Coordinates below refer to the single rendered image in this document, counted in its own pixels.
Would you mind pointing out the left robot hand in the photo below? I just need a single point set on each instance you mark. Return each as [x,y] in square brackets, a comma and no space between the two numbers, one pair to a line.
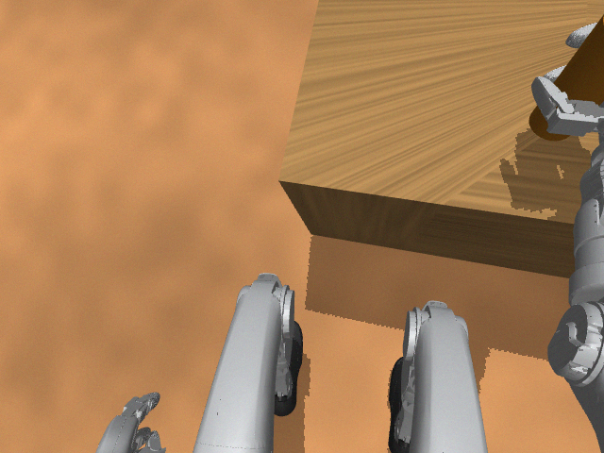
[122,434]

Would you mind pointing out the bottle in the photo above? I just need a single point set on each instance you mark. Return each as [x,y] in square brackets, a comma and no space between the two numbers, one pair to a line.
[581,79]

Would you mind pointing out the right robot hand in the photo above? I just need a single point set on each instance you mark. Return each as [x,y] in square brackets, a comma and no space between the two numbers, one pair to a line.
[571,117]

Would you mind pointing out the right robot foot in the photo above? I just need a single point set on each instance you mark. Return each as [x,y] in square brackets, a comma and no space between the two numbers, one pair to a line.
[396,445]

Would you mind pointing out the right robot arm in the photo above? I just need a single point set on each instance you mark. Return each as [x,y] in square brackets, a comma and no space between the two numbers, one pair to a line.
[576,351]

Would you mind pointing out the left robot foot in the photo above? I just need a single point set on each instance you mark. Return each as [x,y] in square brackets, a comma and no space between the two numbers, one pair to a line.
[285,405]

